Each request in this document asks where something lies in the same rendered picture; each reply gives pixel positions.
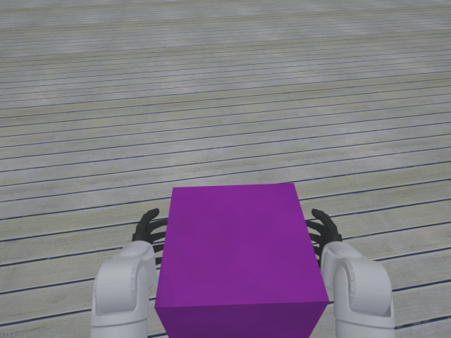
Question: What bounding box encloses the robot left forearm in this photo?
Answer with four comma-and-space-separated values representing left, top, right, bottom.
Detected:
90, 241, 157, 338

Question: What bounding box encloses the right robot hand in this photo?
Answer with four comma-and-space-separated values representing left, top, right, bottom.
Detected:
305, 209, 342, 269

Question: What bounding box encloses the robot right forearm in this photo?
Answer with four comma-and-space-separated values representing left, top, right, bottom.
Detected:
321, 242, 396, 338

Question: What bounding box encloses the left robot hand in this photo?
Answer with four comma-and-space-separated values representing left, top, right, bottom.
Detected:
132, 208, 168, 265

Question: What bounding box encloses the carton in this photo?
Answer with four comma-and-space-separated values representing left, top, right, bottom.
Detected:
154, 183, 329, 338

